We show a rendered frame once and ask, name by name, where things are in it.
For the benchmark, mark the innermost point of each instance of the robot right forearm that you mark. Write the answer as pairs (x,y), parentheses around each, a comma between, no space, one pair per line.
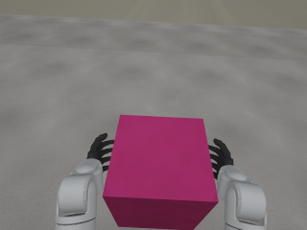
(245,204)

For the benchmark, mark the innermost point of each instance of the robot left forearm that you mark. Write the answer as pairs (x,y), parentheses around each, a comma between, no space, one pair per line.
(76,207)

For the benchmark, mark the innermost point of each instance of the robot right hand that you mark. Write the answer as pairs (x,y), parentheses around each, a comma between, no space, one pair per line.
(223,159)

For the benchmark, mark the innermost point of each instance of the carton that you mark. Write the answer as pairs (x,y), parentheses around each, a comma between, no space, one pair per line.
(160,174)

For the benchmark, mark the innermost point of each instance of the robot left hand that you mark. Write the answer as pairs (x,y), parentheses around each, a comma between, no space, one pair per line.
(96,151)

